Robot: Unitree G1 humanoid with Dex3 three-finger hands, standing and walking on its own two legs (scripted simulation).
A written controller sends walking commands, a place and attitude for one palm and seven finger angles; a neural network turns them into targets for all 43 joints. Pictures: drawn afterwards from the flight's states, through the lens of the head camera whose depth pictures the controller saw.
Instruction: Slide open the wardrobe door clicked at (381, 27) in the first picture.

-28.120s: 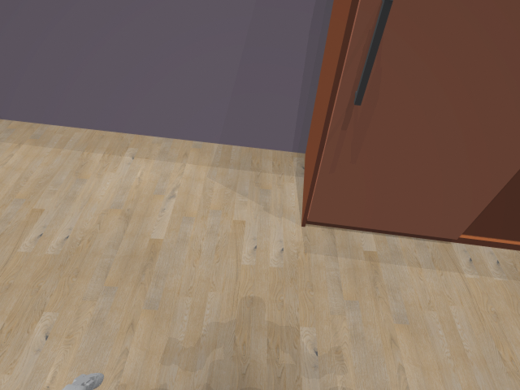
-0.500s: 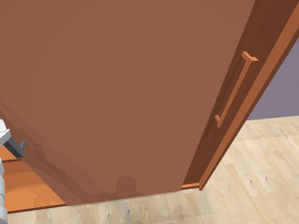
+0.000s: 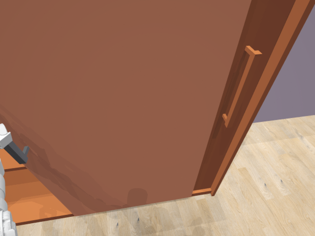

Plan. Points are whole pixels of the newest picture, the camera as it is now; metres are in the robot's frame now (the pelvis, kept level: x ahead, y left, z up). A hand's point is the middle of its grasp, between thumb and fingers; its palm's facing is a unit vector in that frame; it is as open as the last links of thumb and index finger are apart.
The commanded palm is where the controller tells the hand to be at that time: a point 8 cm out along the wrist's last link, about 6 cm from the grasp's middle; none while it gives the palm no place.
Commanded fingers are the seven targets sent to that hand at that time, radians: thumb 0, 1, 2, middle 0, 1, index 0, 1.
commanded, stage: stop walking and hold the door there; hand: left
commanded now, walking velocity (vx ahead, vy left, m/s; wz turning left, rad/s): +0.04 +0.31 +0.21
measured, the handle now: out of the picture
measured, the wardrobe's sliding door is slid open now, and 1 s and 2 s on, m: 0.53 0.53 0.53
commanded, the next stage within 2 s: loosen the grip on the handle in 1.62 s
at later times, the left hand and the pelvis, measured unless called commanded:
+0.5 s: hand (10, 143) +0.33 +0.41 +0.07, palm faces +0.53 -0.79 -0.32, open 5.4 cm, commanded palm +0.28 +0.42 +0.07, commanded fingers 0.00 0.90 0.90 -0.45 -1.40 -0.45 -1.40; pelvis -0.03 +0.07 -0.01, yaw +4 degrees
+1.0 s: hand (9, 142) +0.33 +0.41 +0.07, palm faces +0.33 -0.94 -0.11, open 5.3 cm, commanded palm +0.29 +0.43 +0.07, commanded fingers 0.00 0.90 0.90 -0.45 -1.40 -0.45 -1.40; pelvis -0.05 +0.19 -0.02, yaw +9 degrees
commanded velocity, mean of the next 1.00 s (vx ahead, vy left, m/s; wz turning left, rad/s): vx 0.07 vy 0.17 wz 0.10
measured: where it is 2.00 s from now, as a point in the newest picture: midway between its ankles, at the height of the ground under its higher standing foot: outside the picture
